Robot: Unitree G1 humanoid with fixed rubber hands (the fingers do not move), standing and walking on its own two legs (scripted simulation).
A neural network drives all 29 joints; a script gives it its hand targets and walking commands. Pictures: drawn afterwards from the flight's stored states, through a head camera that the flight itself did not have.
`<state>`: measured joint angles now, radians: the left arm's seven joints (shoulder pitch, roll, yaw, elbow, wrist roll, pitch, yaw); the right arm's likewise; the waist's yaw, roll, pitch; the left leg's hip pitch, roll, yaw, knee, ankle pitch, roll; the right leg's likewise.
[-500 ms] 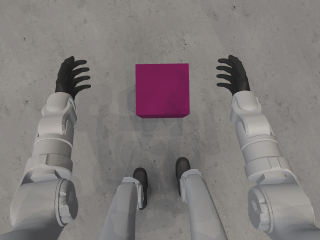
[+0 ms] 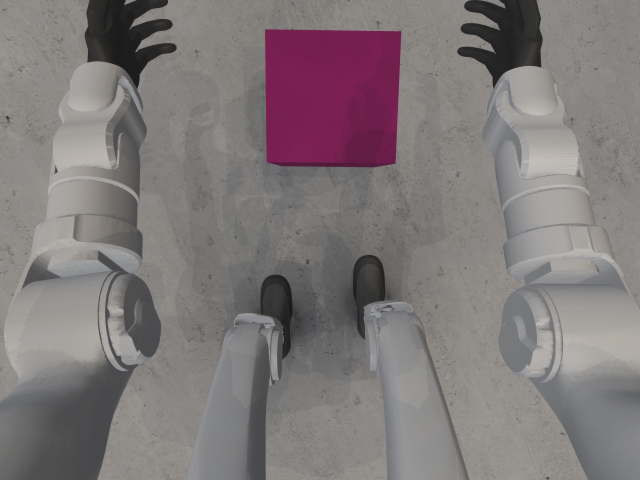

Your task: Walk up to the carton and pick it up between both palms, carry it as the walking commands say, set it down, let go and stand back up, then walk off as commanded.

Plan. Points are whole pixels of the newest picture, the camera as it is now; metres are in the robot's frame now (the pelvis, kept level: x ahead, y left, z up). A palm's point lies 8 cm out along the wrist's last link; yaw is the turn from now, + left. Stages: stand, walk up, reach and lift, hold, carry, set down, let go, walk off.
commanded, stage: reach and lift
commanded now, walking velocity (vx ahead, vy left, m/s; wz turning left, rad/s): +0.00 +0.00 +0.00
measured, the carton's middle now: (329, 111) +0.53 -0.03 -0.53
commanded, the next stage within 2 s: none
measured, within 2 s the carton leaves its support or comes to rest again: neither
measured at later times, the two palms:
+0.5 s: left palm (195, 103) +0.53 +0.16 -0.35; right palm (458, 99) +0.51 -0.21 -0.34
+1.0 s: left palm (214, 120) +0.52 +0.17 -0.46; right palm (427, 125) +0.49 -0.20 -0.47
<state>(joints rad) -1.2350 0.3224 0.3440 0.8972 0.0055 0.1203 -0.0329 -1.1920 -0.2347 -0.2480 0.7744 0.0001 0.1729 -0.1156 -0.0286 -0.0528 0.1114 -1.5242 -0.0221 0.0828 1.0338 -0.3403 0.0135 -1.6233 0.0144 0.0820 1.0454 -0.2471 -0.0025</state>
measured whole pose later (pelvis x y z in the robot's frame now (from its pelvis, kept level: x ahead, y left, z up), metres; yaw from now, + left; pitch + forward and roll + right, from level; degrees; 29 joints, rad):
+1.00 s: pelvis -0.06 +0.01 -0.26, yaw +3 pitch +36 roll +3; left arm -1.61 0.43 0.07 1.06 -0.24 0.18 0.08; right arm -1.55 -0.40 -0.19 1.04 0.13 0.14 -0.14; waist -0.07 -0.02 0.53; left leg -2.14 -0.03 0.09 2.12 -0.61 0.03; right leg -2.23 0.01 0.07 2.08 -0.49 0.03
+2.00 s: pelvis -0.05 +0.01 -0.28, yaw +4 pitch +34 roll +4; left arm -1.68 0.33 -0.02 1.16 -0.15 0.14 0.11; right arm -1.65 -0.38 -0.19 1.21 0.14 0.08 -0.12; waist -0.08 -0.06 0.52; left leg -2.17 -0.05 0.09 2.19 -0.62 0.03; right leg -2.26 -0.01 0.07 2.17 -0.51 0.02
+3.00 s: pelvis -0.06 +0.01 -0.28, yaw +3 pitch +30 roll +3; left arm -1.64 0.34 0.09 0.97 -0.15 0.31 0.15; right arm -1.59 -0.32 -0.19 0.96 0.14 0.28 -0.19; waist -0.07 0.01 0.52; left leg -2.10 -0.05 0.09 2.21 -0.63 0.03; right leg -2.18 -0.01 0.07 2.19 -0.52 0.02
